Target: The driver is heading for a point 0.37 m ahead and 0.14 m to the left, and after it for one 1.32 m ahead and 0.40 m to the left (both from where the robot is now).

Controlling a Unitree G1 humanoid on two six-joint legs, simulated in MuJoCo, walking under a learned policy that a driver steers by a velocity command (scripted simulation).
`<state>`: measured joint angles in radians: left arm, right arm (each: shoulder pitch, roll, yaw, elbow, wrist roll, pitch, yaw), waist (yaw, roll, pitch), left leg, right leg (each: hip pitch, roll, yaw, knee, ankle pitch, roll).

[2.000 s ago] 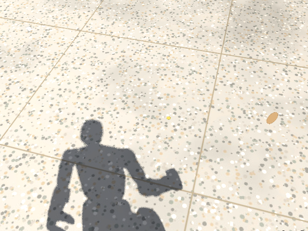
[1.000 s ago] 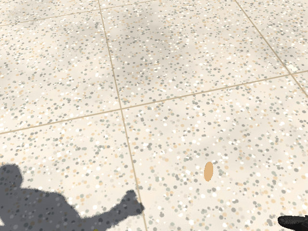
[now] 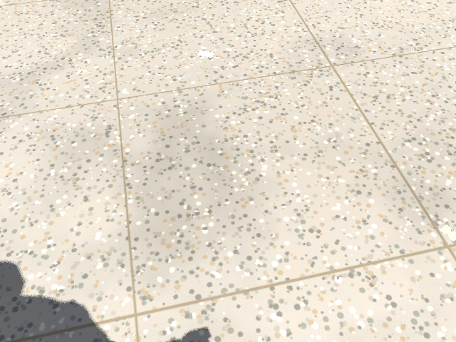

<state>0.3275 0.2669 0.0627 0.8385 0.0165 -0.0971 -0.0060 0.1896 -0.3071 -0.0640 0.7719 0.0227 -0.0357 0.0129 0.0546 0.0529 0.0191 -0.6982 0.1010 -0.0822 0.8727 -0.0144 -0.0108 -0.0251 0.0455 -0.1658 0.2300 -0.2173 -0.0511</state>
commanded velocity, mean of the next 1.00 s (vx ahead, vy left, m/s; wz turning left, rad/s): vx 0.23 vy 0.00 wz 0.49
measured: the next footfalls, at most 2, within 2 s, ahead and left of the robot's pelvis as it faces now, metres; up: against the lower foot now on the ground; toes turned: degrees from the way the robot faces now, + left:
left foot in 0.22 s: +0.28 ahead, +0.14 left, +0.00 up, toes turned +10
right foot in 0.66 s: +0.51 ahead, +0.00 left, +0.00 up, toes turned +31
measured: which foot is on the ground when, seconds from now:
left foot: up 0.00-0.20, down 0.22-0.66, up 0.68-1.00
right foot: down 0.00-0.22, up 0.24-0.64, down 0.66-1.00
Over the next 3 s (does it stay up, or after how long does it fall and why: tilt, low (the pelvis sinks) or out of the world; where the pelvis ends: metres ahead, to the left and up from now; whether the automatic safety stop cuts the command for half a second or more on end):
stays up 0.49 0.10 0.00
